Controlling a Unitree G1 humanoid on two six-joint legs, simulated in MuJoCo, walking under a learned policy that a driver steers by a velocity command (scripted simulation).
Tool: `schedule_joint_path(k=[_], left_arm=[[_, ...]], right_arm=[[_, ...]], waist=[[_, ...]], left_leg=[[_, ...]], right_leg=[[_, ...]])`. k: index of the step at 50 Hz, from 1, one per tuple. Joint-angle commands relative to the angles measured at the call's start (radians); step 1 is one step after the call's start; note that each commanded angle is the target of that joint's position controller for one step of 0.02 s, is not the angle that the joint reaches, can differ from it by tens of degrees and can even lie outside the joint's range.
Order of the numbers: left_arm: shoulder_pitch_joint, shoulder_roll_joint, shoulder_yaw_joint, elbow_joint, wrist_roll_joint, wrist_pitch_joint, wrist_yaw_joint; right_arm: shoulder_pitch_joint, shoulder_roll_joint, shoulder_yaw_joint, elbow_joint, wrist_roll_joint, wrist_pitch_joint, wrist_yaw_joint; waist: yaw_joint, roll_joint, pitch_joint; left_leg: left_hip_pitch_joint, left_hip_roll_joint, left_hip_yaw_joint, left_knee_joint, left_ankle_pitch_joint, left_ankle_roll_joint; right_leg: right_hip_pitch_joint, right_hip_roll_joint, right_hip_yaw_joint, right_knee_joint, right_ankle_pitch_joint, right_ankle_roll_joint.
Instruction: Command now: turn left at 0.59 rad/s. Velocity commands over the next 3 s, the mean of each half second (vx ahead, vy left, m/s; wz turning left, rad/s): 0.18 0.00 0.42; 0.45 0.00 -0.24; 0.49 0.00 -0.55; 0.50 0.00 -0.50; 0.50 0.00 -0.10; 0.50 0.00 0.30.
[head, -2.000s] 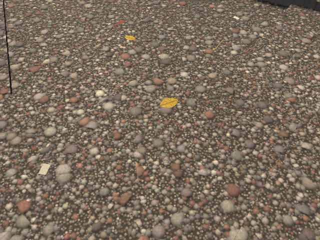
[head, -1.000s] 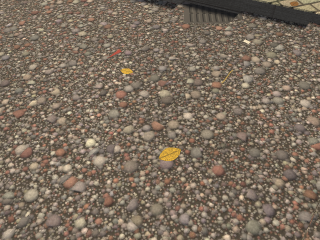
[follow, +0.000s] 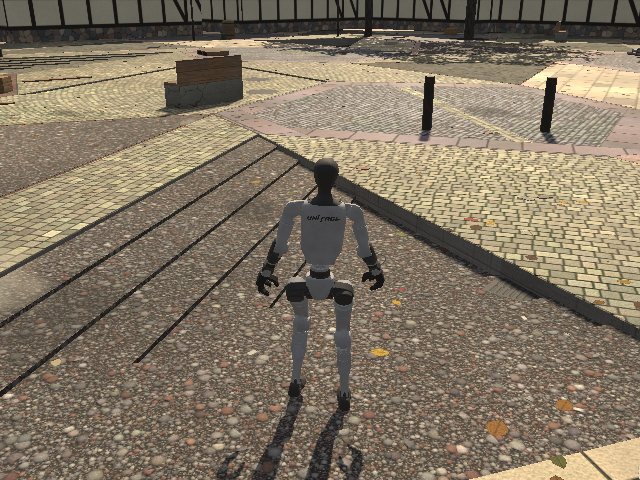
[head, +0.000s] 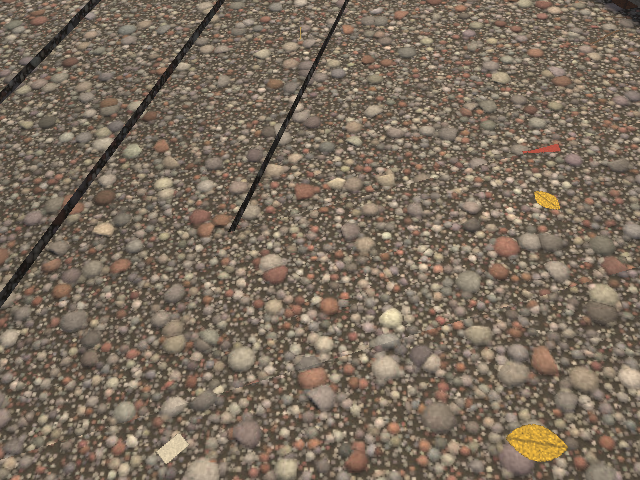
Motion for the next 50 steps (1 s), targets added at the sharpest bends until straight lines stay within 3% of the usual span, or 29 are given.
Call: schedule_joint_path(k=[1,4,7,10,12,13,14,15,16,17,19,21,24,27,29,34,37,39,40,41,42,43,44,45,46,48,50], left_arm=[[-0.079,0.137,0.028,-0.096,-0.01,-0.004,0.016],[-0.01,0.171,0.041,-0.086,-0.008,0.008,0.022],[-0.013,0.218,0.057,-0.092,-0.015,0.012,0.014],[0.013,0.238,0.065,-0.086,-0.041,0.006,-0.004],[-0.011,0.222,0.056,-0.078,-0.059,0.002,-0.018],[0.003,0.174,0.04,-0.066,-0.054,-0.003,-0.027],[-0.007,0.086,0.011,-0.073,-0.026,-0.014,-0.042],[-0.078,0.056,-0.002,-0.151,-0.006,-0.037,-0.051],[-0.162,0.159,0.027,-0.169,-0.039,-0.061,-0.048],[-0.158,0.196,0.04,-0.169,-0.059,-0.07,-0.052],[-0.095,0.192,0.045,-0.115,-0.031,-0.076,-0.052],[-0.068,0.17,0.04,-0.089,-0.024,-0.081,-0.061],[-0.095,0.121,0.019,-0.078,-0.022,-0.082,-0.066],[-0.15,0.107,0.009,-0.089,-0.03,-0.088,-0.074],[-0.18,0.118,0.009,-0.097,-0.044,-0.093,-0.084],[-0.282,0.081,-0.017,-0.145,-0.052,-0.103,-0.117],[-0.265,0.099,-0.015,-0.156,-0.051,-0.101,-0.121],[-0.144,0.154,0.013,-0.134,-0.043,-0.099,-0.109],[-0.003,0.192,0.034,-0.101,-0.044,-0.095,-0.099],[0.143,0.236,0.049,-0.074,-0.048,-0.087,-0.086],[0.208,0.348,0.065,-0.062,-0.041,-0.085,-0.084],[0.308,0.28,0.055,-0.045,-0.061,-0.08,-0.091],[0.277,0.247,0.049,-0.047,-0.055,-0.074,-0.085],[0.194,0.227,0.043,-0.063,-0.055,-0.074,-0.079],[0.115,0.203,0.031,-0.087,-0.045,-0.072,-0.075],[0.043,0.183,0.024,-0.119,-0.019,-0.075,-0.067],[0.032,0.175,0.022,-0.11,-0.031,-0.079,-0.054]], right_arm=[[0.017,-0.054,-0.017,-0.069,0.009,0.006,0.004],[-0.063,-0.025,0.002,-0.117,0.01,0.006,0.013],[-0.078,-0.02,0.011,-0.139,0.009,0.003,0.032],[-0.063,-0.035,0.006,-0.136,0.017,0.006,0.046],[0.034,-0.023,0.002,-0.093,0.018,-0.002,0.052],[0.114,-0.029,-0.006,-0.054,0.023,-0.008,0.048],[0.213,-0.066,-0.017,-0.03,0.022,-0.017,0.039],[0.248,-0.213,-0.038,-0.046,0.003,-0.03,0.037],[0.268,-0.176,-0.03,-0.045,-0.015,-0.06,0.042],[0.22,-0.134,-0.011,-0.038,-0.015,-0.081,0.04],[0.127,-0.08,0.01,-0.044,-0.005,-0.096,0.034],[0.104,-0.071,0.017,-0.043,-0.012,-0.101,0.027],[0.137,-0.075,0.015,-0.009,-0.008,-0.111,0.022],[0.176,-0.095,0.009,0.026,-0.003,-0.12,0.02],[0.198,-0.102,0.005,0.05,-0.001,-0.125,0.017],[0.248,-0.12,-0.007,0.102,0.01,-0.118,0.012],[0.236,-0.131,-0.013,0.113,0.011,-0.11,0.008],[0.221,-0.16,-0.018,0.109,0.005,-0.102,0.005],[0.206,-0.162,-0.014,0.103,0.002,-0.095,0.002],[0.225,-0.134,-0.001,0.089,-0.014,-0.099,-0.004],[0.363,0.018,0.044,0.056,-0.046,-0.124,0.011],[0.317,-0.049,0.049,0.052,-0.002,-0.157,0.021],[0.163,-0.094,0.037,0.008,0.04,-0.175,0.023],[0.083,-0.096,0.046,-0.021,0.03,-0.186,0.018],[0.042,-0.097,0.043,-0.026,-0.002,-0.188,0.009],[0.09,-0.105,0.033,-0.028,-0.019,-0.172,0.011],[0.098,-0.082,0.035,-0.02,-0.025,-0.157,0.013]], waist=[[-0.022,-0.183,-0.043],[0.03,-0.22,-0.064],[0.041,-0.25,-0.086],[0.049,-0.256,-0.084],[-0.013,-0.223,-0.072],[-0.041,-0.174,-0.085],[-0.075,-0.002,-0.114],[-0.08,0.273,-0.081],[-0.137,0.173,-0.055],[-0.094,0.159,0.015],[-0.043,0.121,0.043],[-0.022,0.099,0.036],[-0.034,0.043,0.015],[-0.057,0.046,0.017],[-0.068,0.039,0.046],[-0.111,0.014,0.125],[-0.093,0.023,0.109],[-0.027,0.048,0.001],[0.054,0.036,-0.091],[0.116,0.004,-0.186],[0.015,-0.32,-0.335],[0.103,-0.248,-0.497],[0.138,-0.181,-0.345],[0.109,-0.1,-0.218],[0.063,-0.022,-0.115],[-0.014,-0.081,-0.075],[-0.041,-0.086,-0.027]], left_leg=[[-0.083,0.061,0.046,0.107,0.06,-0.038],[-0.071,0.108,0.075,-0.069,0.06,-0.053],[0.067,0.127,0.127,-0.232,0.018,-0.035],[0.191,0.113,0.173,-0.39,0.019,0.015],[0.377,0.082,0.205,-0.6,0.107,0.071],[0.533,0.061,0.203,-0.666,0.109,0.095],[0.71,0.206,-0.017,-0.735,0.056,0.135],[0.786,0.472,-0.477,-0.825,-0.054,0.298],[0.689,0.515,-0.569,-0.905,-0.123,0.388],[0.652,0.479,-0.485,-0.914,-0.144,0.354],[0.594,0.379,-0.306,-0.918,-0.035,0.275],[0.549,0.331,-0.198,-0.948,0.154,0.251],[0.551,0.297,-0.086,-0.949,0.322,0.237],[0.551,0.304,-0.048,-0.939,0.366,0.235],[0.604,0.321,-0.028,-0.924,0.342,0.229],[0.618,0.349,0.035,-0.898,0.311,0.206],[0.689,0.374,0.069,-0.827,0.531,0.179],[0.732,0.354,0.109,-0.638,0.92,0.148],[0.679,0.317,0.161,-0.442,1.05,0.117],[0.436,0.291,0.18,-0.172,0.852,0.076],[0.011,0.105,0.16,0.245,-0.086,-0.005],[-0.146,0.044,0.0,0.394,-0.215,-0.02],[-0.254,0.108,-0.018,0.375,-0.141,-0.002],[-0.257,0.15,0.001,0.301,-0.063,0.014],[-0.211,0.174,0.019,0.227,-0.002,0.015],[-0.072,0.211,0.006,0.133,0.032,0.003],[-0.033,0.226,0.025,-0.013,0.101,-0.015]], right_leg=[[0.129,-0.207,0.135,-0.182,0.283,-0.191],[0.223,-0.235,0.102,-0.173,0.289,-0.212],[0.198,-0.265,0.061,-0.166,0.301,-0.214],[0.14,-0.281,0.068,-0.199,-0.016,-0.197],[0.044,-0.26,0.044,-0.155,-0.155,-0.165],[-0.047,-0.224,-0.002,-0.076,-0.208,-0.128],[-0.207,-0.148,-0.104,0.188,-0.272,-0.048],[-0.567,-0.008,-0.143,0.479,-0.418,0.011],[-0.618,-0.028,0.004,0.607,-0.382,-0.002],[-0.638,-0.059,0.031,0.626,-0.273,-0.024],[-0.591,-0.091,0.034,0.575,-0.083,-0.027],[-0.516,-0.089,0.018,0.524,0.059,-0.01],[-0.454,-0.071,0.004,0.36,0.204,0.014],[-0.408,-0.056,0.006,0.249,0.309,0.018],[-0.456,-0.064,0.027,0.177,0.368,0.008],[-0.409,-0.044,0.012,0.009,0.375,-0.035],[-0.354,-0.009,-0.005,-0.023,0.254,-0.072],[-0.172,0.062,-0.061,-0.001,0.166,-0.111],[0.039,0.103,-0.099,-0.013,0.188,-0.142],[0.357,0.016,0.025,0.054,0.237,-0.185],[0.768,-0.239,0.498,0.109,0.302,-0.36],[0.894,-0.324,0.815,-0.088,0.065,-0.449],[0.832,-0.285,0.695,-0.134,0.049,-0.385],[0.661,-0.244,0.588,-0.152,0.099,-0.343],[0.467,-0.215,0.515,-0.177,0.197,-0.327],[0.251,-0.183,0.45,-0.217,0.365,-0.345],[0.121,-0.136,0.351,-0.253,0.413,-0.322]])
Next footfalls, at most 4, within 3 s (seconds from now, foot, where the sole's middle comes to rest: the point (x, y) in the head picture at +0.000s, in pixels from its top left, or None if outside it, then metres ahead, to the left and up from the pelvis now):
0.28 left None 0.01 0.14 -0.78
0.82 right None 0.41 -0.03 -0.81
1.26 left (302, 373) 0.73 0.14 -0.81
1.76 right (451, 312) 0.89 -0.23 -0.82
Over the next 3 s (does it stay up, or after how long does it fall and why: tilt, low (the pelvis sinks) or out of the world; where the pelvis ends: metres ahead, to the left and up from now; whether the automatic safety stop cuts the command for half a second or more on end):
stays up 1.35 -0.42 -0.06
